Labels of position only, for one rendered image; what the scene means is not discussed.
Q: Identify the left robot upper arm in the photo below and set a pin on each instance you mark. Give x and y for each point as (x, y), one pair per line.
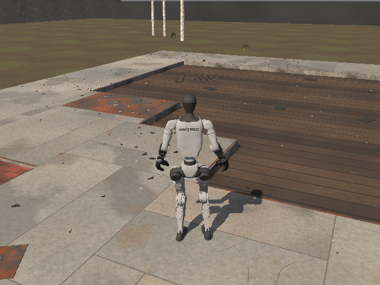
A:
(168, 134)

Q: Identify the left robot foot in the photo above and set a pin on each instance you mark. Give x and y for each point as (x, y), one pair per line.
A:
(180, 236)

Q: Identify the right robot thigh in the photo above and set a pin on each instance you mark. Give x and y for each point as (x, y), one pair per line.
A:
(203, 177)

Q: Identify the left robot forearm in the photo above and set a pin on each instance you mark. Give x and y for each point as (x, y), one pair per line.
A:
(161, 154)

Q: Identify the right robot hand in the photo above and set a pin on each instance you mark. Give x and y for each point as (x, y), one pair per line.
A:
(226, 165)

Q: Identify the right robot forearm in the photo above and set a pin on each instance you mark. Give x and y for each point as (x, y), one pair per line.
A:
(220, 154)

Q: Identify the right robot upper arm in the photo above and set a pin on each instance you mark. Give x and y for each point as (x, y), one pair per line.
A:
(208, 125)

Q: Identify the left robot hand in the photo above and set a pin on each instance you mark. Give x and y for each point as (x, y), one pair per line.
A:
(163, 163)

